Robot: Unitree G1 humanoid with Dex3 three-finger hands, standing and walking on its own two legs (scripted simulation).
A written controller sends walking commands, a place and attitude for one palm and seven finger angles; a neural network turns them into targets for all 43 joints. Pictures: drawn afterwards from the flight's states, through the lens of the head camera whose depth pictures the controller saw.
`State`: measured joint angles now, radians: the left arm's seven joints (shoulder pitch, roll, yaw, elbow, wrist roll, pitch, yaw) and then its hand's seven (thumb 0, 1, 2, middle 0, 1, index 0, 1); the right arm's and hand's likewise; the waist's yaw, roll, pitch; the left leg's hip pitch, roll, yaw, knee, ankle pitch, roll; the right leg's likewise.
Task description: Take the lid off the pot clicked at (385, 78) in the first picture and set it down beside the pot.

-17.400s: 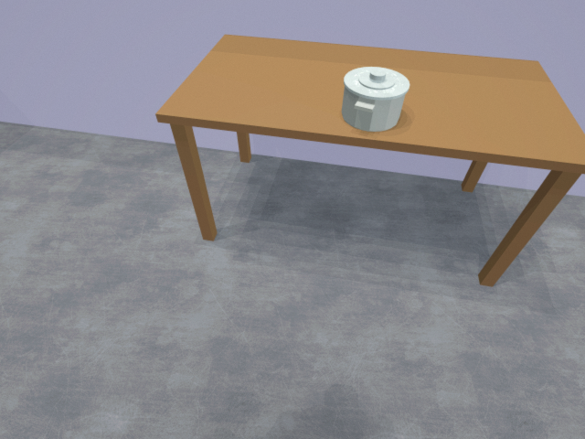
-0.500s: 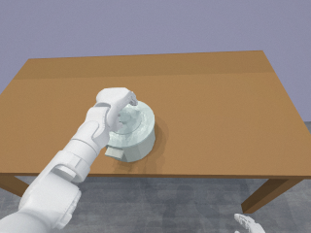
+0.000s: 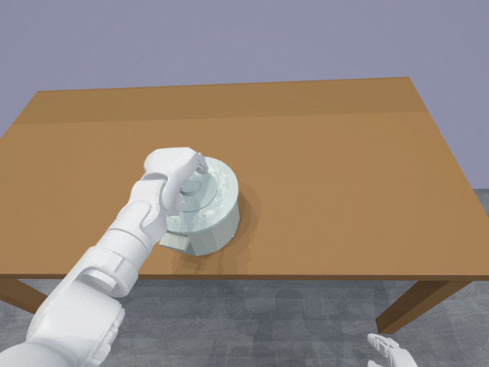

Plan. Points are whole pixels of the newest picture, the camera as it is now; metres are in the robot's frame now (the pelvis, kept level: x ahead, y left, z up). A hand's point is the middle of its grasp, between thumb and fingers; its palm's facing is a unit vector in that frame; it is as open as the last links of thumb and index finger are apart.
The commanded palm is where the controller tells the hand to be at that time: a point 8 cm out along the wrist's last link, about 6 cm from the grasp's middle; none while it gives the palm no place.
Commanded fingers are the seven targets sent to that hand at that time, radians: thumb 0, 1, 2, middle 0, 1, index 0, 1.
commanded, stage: lower the open fingers around the knob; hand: left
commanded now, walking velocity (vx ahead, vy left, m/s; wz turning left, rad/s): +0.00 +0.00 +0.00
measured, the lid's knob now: (189, 184) +0.45 +0.12 +0.02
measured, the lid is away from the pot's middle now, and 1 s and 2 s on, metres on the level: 0.00 0.00 0.00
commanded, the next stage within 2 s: close the fingers and squeeze the knob in 0.02 s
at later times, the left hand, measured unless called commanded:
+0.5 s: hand (182, 191) +0.41 +0.13 +0.04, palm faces -0.32 -0.05 -0.95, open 9.4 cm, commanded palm +0.40 +0.13 +0.10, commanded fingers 0.00 0.03 1.09 -0.62 -0.82 -0.62 -0.82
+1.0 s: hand (184, 190) +0.41 +0.13 +0.04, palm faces -0.30 -0.06 -0.95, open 7.3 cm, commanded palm +0.40 +0.12 +0.10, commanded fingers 0.00 0.37 0.81 -0.77 -1.00 -0.77 -1.00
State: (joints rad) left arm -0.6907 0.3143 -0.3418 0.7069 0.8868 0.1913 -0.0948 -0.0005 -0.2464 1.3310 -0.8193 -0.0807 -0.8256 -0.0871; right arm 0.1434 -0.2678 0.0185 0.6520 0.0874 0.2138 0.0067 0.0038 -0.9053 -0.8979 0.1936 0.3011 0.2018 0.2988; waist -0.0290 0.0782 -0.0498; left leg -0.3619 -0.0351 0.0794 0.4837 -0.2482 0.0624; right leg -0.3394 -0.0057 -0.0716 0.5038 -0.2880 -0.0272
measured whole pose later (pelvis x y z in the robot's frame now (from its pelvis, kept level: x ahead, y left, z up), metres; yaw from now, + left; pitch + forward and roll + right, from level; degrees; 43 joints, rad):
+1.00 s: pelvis +0.00 +0.00 +0.00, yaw +0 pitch +7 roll +0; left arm -0.68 0.29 -0.35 0.72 0.89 0.21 -0.07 -0.01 0.19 0.94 -0.64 -0.92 -0.70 -0.96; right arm 0.16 -0.27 0.01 0.66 0.09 0.21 0.01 0.00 -0.91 -0.90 0.19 0.30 0.20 0.30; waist -0.03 0.08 -0.06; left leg -0.36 -0.04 0.09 0.48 -0.25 0.06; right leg -0.34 -0.01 -0.06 0.51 -0.29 -0.02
